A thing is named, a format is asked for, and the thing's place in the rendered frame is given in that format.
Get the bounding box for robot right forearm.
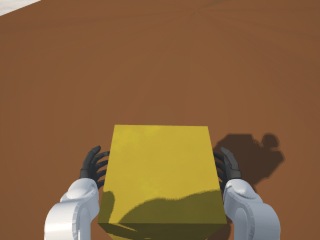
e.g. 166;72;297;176
223;179;281;240

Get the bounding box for carton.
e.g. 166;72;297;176
97;124;227;240

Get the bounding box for robot left hand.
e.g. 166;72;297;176
79;145;110;189

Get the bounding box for robot right hand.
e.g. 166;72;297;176
213;146;242;194

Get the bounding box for robot left forearm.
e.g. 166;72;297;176
44;178;100;240

